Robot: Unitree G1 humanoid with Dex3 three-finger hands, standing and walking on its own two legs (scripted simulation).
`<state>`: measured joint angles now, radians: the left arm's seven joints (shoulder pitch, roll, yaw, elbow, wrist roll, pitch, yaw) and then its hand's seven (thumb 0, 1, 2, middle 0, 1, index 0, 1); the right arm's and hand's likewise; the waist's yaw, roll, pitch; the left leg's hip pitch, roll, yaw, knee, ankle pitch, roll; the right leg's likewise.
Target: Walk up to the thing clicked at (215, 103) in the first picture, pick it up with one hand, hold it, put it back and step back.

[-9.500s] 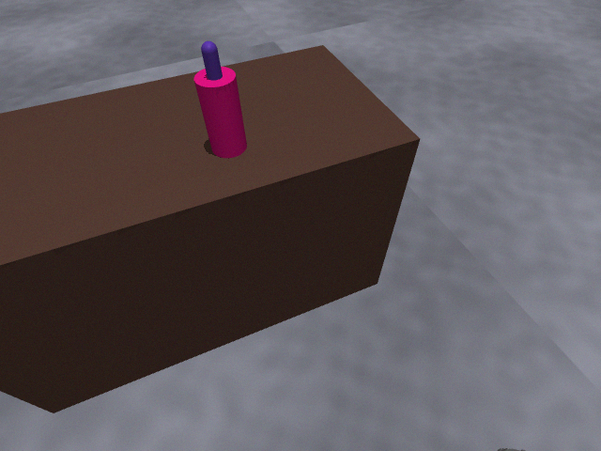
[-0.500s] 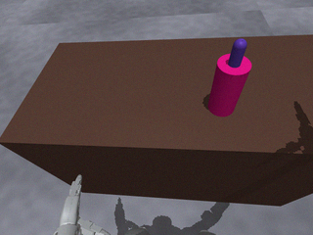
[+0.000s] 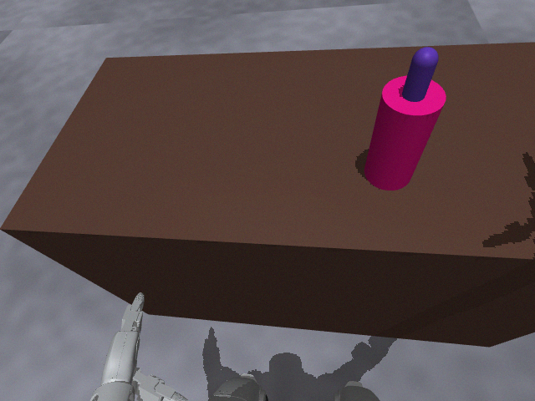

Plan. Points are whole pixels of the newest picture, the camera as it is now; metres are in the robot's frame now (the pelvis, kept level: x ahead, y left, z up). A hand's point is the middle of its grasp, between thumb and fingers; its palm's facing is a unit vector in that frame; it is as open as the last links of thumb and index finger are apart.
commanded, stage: go down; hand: right
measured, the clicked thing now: (403, 123) +0.51 -0.15 +0.08
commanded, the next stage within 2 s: approach in 0.80 s
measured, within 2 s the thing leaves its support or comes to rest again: neither
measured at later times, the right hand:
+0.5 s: hand out of the picture +0.44 -0.35 +0.15, palm faces +0.10 +0.99 +0.02, open 17.7 cm
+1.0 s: hand out of the picture +0.44 -0.35 +0.15, palm faces +0.10 +0.99 +0.02, open 17.7 cm
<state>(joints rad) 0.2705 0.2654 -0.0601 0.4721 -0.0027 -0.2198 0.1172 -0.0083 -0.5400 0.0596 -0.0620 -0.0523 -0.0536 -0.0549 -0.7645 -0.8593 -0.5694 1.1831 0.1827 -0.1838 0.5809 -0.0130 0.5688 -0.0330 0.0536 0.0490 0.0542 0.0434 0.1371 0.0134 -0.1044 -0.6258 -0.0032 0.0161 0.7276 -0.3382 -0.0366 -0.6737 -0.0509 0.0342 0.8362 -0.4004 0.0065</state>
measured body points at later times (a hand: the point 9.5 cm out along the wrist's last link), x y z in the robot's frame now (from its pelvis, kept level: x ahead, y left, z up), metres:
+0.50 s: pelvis +0.00 +0.00 -0.01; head +0.08 -0.04 +0.44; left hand +0.15 +0.26 -0.05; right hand +0.43 -0.40 +0.15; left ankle +0.01 +0.15 -0.70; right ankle +0.00 -0.12 -0.70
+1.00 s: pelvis +0.00 +0.00 -0.01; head +0.07 -0.04 +0.43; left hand +0.15 +0.26 -0.05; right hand +0.43 -0.40 +0.15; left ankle +0.01 +0.15 -0.70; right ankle +0.00 -0.12 -0.70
